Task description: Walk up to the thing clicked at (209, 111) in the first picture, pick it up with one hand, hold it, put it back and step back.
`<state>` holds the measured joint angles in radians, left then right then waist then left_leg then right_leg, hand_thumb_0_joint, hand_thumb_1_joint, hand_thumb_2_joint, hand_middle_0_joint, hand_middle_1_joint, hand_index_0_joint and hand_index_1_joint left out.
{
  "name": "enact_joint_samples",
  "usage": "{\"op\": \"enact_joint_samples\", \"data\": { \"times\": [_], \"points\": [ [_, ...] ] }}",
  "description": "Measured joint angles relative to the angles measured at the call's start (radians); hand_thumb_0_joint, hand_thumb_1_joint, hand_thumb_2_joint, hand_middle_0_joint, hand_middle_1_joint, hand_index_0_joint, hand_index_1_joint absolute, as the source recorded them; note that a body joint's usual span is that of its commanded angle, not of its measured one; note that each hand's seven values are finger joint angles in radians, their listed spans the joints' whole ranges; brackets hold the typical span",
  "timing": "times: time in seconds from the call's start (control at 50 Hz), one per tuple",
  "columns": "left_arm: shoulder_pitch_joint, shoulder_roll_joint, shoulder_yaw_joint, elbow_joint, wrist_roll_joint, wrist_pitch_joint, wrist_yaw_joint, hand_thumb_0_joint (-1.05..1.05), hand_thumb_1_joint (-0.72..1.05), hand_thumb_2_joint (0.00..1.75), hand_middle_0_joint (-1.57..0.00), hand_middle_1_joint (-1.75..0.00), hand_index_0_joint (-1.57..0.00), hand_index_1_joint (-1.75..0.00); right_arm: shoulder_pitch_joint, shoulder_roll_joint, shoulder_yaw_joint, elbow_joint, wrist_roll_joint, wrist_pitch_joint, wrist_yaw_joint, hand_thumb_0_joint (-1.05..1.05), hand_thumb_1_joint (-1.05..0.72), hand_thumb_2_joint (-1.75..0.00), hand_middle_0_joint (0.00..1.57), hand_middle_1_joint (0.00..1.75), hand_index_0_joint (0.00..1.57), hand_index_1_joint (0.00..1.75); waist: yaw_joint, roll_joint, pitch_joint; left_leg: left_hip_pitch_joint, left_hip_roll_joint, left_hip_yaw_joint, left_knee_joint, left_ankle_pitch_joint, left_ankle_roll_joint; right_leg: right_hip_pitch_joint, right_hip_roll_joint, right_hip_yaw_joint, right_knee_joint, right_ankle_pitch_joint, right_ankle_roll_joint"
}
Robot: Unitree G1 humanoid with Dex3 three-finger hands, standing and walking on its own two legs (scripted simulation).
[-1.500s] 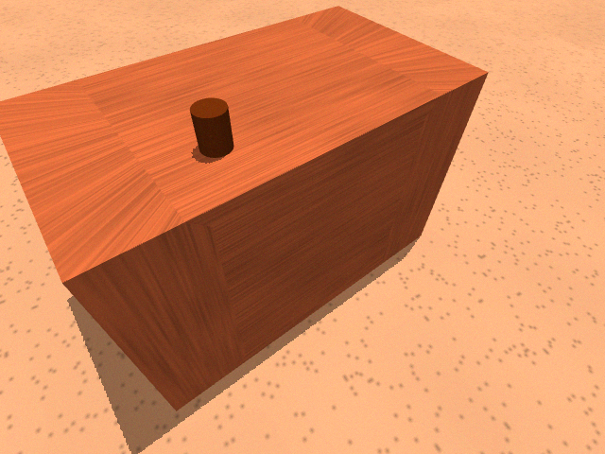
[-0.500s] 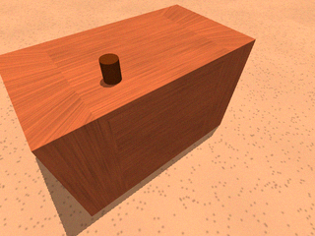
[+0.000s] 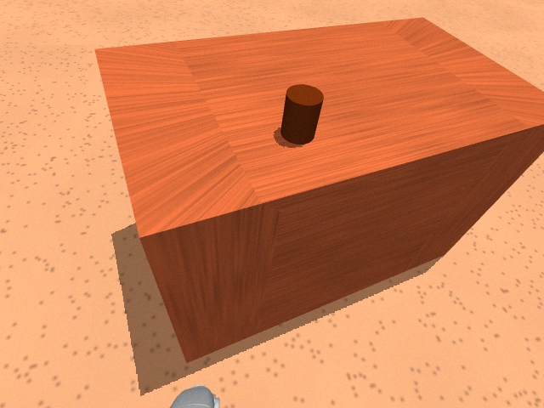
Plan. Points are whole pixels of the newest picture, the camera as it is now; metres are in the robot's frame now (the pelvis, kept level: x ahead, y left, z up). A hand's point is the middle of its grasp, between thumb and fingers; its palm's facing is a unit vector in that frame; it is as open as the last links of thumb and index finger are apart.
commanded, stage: walk up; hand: right
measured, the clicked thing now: (301, 115) +0.66 -0.05 +0.06
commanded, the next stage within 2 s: none
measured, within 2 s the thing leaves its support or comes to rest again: neither
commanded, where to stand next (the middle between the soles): +0.15 -0.05 m, yaw +24 degrees
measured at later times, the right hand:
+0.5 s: hand (444, 337) +0.27 -0.33 -0.12, palm faces -0.26 +0.82 -0.51, open 7.4 cm
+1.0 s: hand (410, 317) +0.30 -0.27 -0.12, palm faces -0.44 +0.80 -0.42, open 7.4 cm
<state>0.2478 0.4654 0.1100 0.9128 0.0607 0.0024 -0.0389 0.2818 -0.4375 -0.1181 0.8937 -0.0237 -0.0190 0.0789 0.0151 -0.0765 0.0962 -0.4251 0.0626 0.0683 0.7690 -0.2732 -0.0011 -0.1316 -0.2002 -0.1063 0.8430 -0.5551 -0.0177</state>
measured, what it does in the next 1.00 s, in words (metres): walks ahead, turning left: right foot, then left foot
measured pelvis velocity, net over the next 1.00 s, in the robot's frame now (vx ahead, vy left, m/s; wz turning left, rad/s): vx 0.09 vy -0.07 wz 0.45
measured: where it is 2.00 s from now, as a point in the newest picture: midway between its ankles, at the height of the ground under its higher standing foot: outside the picture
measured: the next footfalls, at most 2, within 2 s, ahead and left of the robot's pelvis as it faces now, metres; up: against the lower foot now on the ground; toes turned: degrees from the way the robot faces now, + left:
right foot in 0.46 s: +0.18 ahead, -0.20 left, +0.00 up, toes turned +24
left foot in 0.88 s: +0.11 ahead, +0.06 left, +0.00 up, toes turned +24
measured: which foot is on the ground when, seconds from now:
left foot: down 0.00-0.48, up 0.50-0.86, down 0.88-1.00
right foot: up 0.00-0.44, down 0.46-1.00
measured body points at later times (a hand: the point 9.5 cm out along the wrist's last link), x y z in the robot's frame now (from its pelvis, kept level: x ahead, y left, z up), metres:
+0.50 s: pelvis +0.12 -0.05 +0.00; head +0.18 -0.04 +0.45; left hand +0.14 +0.28 -0.11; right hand +0.28 -0.37 -0.09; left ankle +0.08 +0.12 -0.70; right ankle +0.20 -0.17 -0.71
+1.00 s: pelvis +0.09 -0.07 +0.01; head +0.11 -0.05 +0.46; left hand +0.02 +0.26 -0.11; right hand +0.32 -0.31 -0.09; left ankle +0.08 +0.04 -0.70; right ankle +0.17 -0.19 -0.68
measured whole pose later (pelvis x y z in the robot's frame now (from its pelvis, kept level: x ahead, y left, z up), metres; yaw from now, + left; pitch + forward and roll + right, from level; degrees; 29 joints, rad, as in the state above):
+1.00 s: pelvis +0.09 -0.07 +0.01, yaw +26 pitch -3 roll +0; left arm 0.22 0.42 0.05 0.87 0.00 0.04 0.00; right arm 0.23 -0.39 -0.04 0.83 -0.02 -0.01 0.00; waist 0.03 -0.03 0.11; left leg -0.34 -0.04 -0.03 0.75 -0.35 0.04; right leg -0.40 -0.08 -0.05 0.94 -0.57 -0.02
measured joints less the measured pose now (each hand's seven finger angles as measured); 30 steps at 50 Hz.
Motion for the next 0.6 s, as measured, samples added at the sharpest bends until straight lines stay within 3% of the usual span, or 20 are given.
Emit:
{"op": "enact_joint_samples", "data": {
  "times": [0.04, 0.08, 0.22, 0.36, 0.42, 0.46, 0.48, 0.52, 0.56, 0.6],
  "points": [
    [-0.013, -0.001, -0.011, -0.001, -0.008, 0.02, -0.003, 0.01, 0.91, 0.9, -0.2, -0.3, -0.21, -0.3, 0.013, 0.017, 0.01, -0.014, 0.01, -0.014, -0.015, 0.01, -0.9, -0.9, 0.2, 0.3, 0.2, 0.3, -0.028, -0.003, 0.007, 0.001, -0.023, -0.019, 0.027, -0.035, 0.016, -0.105, 0.071, 0.075, 0.216, -0.027, -0.018],
    [-0.032, 0.002, -0.024, -0.013, -0.019, 0.023, -0.009, 0.01, 0.91, 0.9, -0.2, -0.3, -0.2, -0.3, 0.034, 0.046, 0.031, -0.017, 0.013, -0.016, -0.027, 0.0, -0.9, -0.9, 0.2, 0.3, 0.2, 0.3, -0.04, -0.017, 0.012, 0.038, -0.047, -0.037, -0.027, -0.021, 0.027, -0.202, 0.111, 0.096, 0.322, 0.025, -0.025],
    [-0.029, -0.013, -0.026, -0.079, -0.025, 0.041, -0.026, 0.01, 0.91, 0.9, -0.2, -0.3, -0.21, -0.3, 0.134, 0.091, 0.076, -0.047, 0.013, -0.058, -0.076, 0.01, -0.9, -0.9, 0.21, 0.3, 0.21, 0.3, -0.03, -0.033, -0.003, 0.165, -0.091, -0.095, -0.187, 0.007, 0.021, -0.382, 0.096, 0.124, 0.228, 0.217, -0.002],
    [-0.042, -0.017, -0.011, -0.108, -0.041, 0.074, -0.001, 0.01, 0.91, 0.9, -0.2, -0.3, -0.21, -0.3, 0.137, 0.063, 0.078, -0.105, -0.003, -0.062, -0.115, 0.01, -0.9, -0.9, 0.21, 0.3, 0.21, 0.3, -0.02, -0.009, 0.023, 0.155, -0.087, -0.18, -0.146, -0.044, -0.008, -0.405, 0.104, 0.139, 0.131, 0.221, 0.004],
    [-0.054, -0.029, -0.013, -0.123, -0.051, 0.068, 0.006, 0.01, 0.91, 0.9, -0.2, -0.3, -0.2, -0.3, 0.106, 0.028, 0.073, -0.142, -0.003, -0.049, -0.123, 0.01, -0.9, -0.9, 0.21, 0.3, 0.21, 0.3, -0.019, 0.013, 0.038, 0.115, -0.082, -0.212, -0.089, -0.079, -0.028, -0.362, 0.128, 0.128, 0.043, 0.206, -0.009],
    [-0.055, -0.039, -0.017, -0.13, -0.053, 0.053, 0.008, 0.01, 0.91, 0.9, -0.2, -0.3, -0.2, -0.3, 0.082, -0.001, 0.067, -0.163, 0.003, -0.035, -0.127, 0.01, -0.9, -0.9, 0.21, 0.3, 0.21, 0.3, -0.013, 0.029, 0.039, 0.077, -0.081, -0.225, -0.022, -0.117, -0.038, -0.295, 0.145, 0.12, -0.089, 0.25, -0.018],
    [-0.063, -0.056, -0.016, -0.125, -0.05, 0.043, 0.013, 0.01, 0.91, 0.9, -0.2, -0.3, -0.2, -0.3, 0.058, -0.02, 0.061, -0.165, 0.009, -0.026, -0.13, 0.01, -0.9, -0.9, 0.21, 0.3, 0.21, 0.3, -0.008, 0.059, 0.049, 0.056, -0.066, -0.238, 0.03, -0.133, -0.033, -0.283, 0.164, 0.108, -0.101, 0.234, 0.004],
    [-0.074, -0.085, -0.03, -0.128, -0.044, 0.032, 0.014, 0.01, 0.91, 0.9, -0.2, -0.3, -0.2, -0.3, 0.008, -0.038, 0.05, -0.161, 0.022, -0.005, -0.142, 0.01, -0.9, -0.9, 0.21, 0.3, 0.21, 0.3, -0.013, 0.101, 0.075, 0.001, -0.077, -0.258, 0.181, -0.19, -0.003, -0.28, 0.173, 0.076, -0.07, 0.214, 0.019],
    [-0.084, -0.102, -0.048, -0.13, -0.041, 0.032, 0.012, 0.01, 0.91, 0.9, -0.2, -0.3, -0.21, -0.3, -0.02, -0.031, 0.05, -0.154, 0.025, 0.005, -0.153, 0.01, -0.9, -0.9, 0.2, 0.3, 0.2, 0.3, -0.008, 0.092, 0.08, -0.052, -0.109, -0.204, 0.346, -0.297, 0.004, -0.271, 0.145, 0.065, -0.061, 0.206, 0.012],
    [-0.088, -0.122, -0.059, -0.13, -0.041, 0.03, 0.015, 0.01, 0.91, 0.9, -0.21, -0.3, -0.21, -0.3, -0.036, -0.027, 0.057, -0.148, 0.026, 0.006, -0.144, 0.01, -0.9, -0.9, 0.2, 0.3, 0.2, 0.3, 0.002, 0.086, 0.075, -0.08, -0.122, -0.155, 0.438, -0.307, 0.004, -0.251, 0.125, 0.057, -0.09, 0.217, 0.004]
  ]
}}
